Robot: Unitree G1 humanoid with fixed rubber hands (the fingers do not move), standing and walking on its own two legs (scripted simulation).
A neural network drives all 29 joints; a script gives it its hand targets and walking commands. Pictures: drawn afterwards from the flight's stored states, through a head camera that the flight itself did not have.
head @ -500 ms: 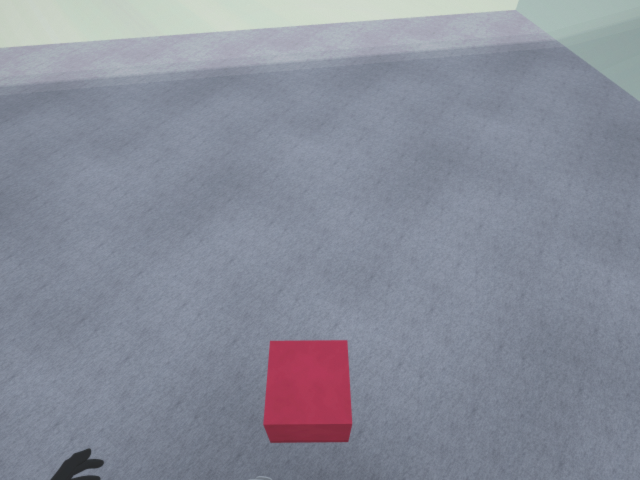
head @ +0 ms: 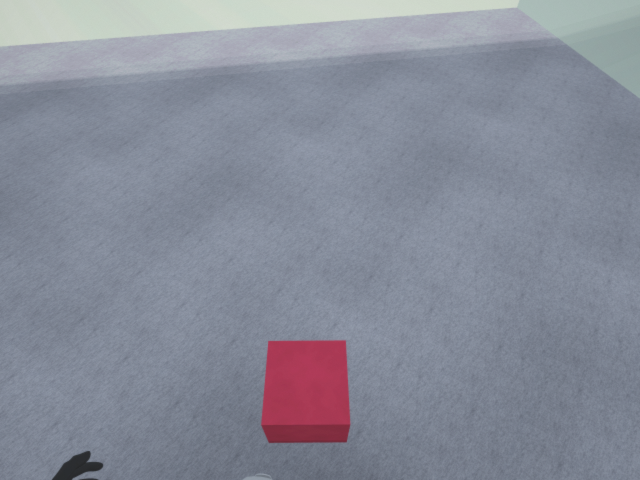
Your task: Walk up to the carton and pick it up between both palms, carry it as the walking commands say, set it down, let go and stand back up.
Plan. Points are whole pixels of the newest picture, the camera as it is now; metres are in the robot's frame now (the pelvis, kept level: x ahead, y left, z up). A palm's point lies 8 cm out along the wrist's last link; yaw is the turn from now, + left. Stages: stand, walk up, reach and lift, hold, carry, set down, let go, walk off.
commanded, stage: walk up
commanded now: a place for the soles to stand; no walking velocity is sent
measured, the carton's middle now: (307, 391) +0.46 +0.05 -0.65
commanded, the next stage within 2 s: none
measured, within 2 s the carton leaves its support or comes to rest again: neither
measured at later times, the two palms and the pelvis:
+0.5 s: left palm out of the picture +0.12 +0.35 -0.08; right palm out of the picture +0.08 -0.32 -0.08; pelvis +0.01 +0.01 +0.00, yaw +1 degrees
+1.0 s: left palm out of the picture +0.11 +0.33 -0.07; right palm out of the picture +0.08 -0.34 -0.08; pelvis +0.00 +0.00 +0.01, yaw +1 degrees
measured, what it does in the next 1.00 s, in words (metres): stands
